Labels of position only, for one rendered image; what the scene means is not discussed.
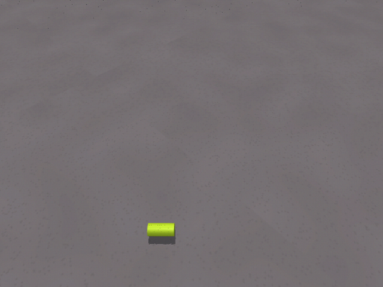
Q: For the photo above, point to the can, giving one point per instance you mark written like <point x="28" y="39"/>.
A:
<point x="161" y="229"/>

